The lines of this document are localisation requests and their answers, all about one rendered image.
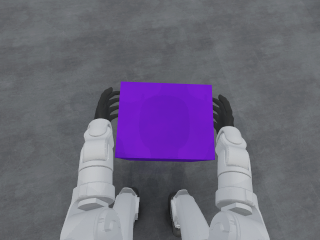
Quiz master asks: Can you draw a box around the robot left shin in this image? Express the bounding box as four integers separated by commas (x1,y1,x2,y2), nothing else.
115,187,136,201

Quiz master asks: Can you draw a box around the right robot forearm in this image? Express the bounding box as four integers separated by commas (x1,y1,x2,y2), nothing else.
215,126,266,228

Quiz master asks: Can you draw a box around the robot left hand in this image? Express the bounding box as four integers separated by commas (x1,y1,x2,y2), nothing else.
94,87,120,122

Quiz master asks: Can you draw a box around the carton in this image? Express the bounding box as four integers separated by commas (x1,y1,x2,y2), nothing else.
115,81,215,162

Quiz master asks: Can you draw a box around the robot left upper arm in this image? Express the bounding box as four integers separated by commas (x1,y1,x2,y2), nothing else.
60,207,123,240

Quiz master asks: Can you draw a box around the robot left foot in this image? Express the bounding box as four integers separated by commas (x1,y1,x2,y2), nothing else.
129,187,139,229

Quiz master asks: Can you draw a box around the robot right hand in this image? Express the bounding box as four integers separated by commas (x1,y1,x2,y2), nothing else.
212,94,234,135

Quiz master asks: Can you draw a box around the robot right upper arm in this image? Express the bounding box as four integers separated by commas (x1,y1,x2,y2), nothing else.
208,210,270,240

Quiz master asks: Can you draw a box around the left robot forearm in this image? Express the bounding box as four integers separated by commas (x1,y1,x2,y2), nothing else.
60,118,115,240

